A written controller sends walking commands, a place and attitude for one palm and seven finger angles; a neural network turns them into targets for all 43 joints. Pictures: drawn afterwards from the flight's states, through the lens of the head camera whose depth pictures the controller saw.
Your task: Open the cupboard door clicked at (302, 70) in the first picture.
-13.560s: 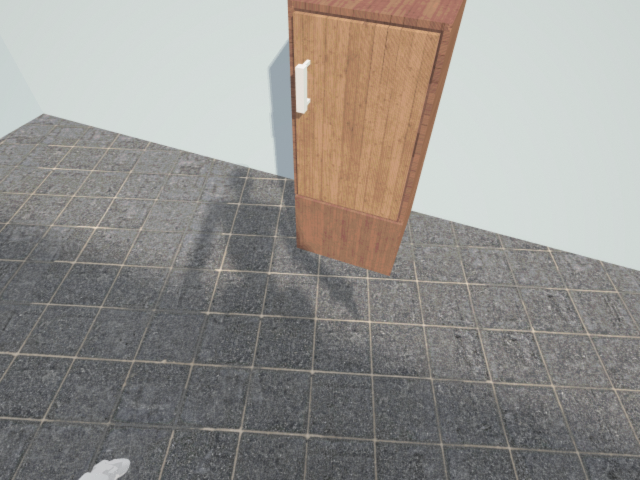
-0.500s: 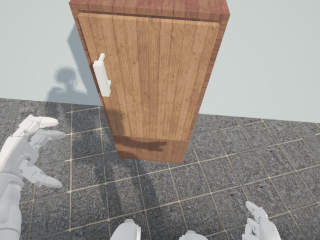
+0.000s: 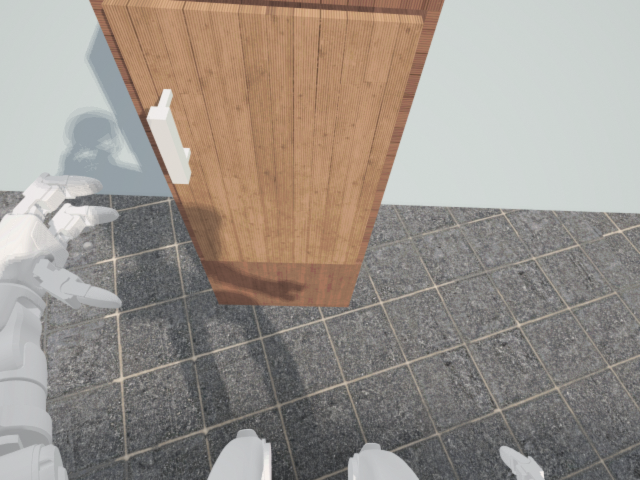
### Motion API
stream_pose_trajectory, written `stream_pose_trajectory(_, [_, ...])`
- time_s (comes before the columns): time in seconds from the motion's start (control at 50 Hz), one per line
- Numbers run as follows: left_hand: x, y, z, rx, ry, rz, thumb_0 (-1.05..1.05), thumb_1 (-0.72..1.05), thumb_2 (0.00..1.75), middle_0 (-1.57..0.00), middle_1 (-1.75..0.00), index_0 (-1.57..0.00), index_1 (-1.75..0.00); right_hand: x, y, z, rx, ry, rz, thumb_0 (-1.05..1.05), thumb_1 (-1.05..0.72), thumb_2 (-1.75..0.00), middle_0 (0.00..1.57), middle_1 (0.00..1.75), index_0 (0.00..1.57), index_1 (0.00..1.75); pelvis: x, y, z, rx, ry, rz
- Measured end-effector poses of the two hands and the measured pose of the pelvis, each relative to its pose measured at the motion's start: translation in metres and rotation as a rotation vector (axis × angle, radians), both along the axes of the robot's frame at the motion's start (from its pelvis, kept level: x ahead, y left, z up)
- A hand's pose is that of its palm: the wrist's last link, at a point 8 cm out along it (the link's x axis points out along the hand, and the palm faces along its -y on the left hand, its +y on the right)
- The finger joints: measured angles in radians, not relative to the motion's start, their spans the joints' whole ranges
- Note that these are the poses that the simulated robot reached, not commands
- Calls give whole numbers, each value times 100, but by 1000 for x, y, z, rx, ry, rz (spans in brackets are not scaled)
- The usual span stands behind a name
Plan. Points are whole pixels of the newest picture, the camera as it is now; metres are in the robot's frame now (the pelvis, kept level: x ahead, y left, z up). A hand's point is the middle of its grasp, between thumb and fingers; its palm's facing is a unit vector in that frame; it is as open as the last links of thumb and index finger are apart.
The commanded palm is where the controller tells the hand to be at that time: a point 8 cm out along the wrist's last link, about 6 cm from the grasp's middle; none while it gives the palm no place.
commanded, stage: move the hooked fingers beside the handle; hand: left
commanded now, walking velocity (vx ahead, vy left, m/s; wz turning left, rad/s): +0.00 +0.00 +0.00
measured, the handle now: (174, 138) +0.56 +0.22 +0.05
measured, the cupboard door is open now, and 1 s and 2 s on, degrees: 0 0 0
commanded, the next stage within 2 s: slide the fingers in behind the handle in 1.78 s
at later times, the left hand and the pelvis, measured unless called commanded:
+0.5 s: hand (106, 201) +0.44 +0.27 +0.06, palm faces +0.00 -1.00 +0.00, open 14.0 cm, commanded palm +0.42 +0.32 +0.06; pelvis +0.00 +0.02 -0.01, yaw -1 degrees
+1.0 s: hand (123, 158) +0.51 +0.27 +0.06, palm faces +0.00 -1.00 -0.01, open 14.0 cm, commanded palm +0.50 +0.31 +0.05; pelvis -0.01 +0.02 -0.02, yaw -2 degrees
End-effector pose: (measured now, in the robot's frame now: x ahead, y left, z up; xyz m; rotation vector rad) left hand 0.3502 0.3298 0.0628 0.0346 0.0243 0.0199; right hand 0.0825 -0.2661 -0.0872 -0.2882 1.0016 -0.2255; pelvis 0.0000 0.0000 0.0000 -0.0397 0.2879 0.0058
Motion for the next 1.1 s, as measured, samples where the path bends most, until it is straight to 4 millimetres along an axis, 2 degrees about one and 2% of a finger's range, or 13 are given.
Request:
stream_pose_trajectory(0.12, [16,-5,1,-14,-14,-40,-1,-50,30,-30,-120,-30,-120,-5,5,0,-9,32,-15,1,-90,-90,21,30,20,30,1,6,1,-7,9,1])
stream_pose_trajectory(0.36, [50,-2,2,-17,-18,-23,-1,-50,30,-30,-120,-30,-120,-16,15,-3,-16,87,-26,1,-90,-90,21,30,20,30,-2,17,-3,-17,32,-1])
stream_pose_trajectory(0.52, [69,-1,-3,-26,2,-17,-1,-50,30,-30,-120,-30,-120,-37,18,-7,-22,159,-56,1,-90,-90,21,30,20,30,-5,20,-6,-22,48,-5])
stream_pose_trajectory(0.88, [119,-6,2,-23,-26,-13,-1,-50,30,-30,-120,-30,-120,-91,15,-13,-44,323,-132,1,-90,-90,21,30,20,30,-9,21,-17,-36,106,-17])
stream_pose_trajectory(1.1, [147,-8,-4,-20,-2,-29,-1,-50,30,-30,-120,-30,-120,-111,17,-16,-49,402,-158,1,-90,-90,21,30,20,30,-9,21,-24,-46,152,-21])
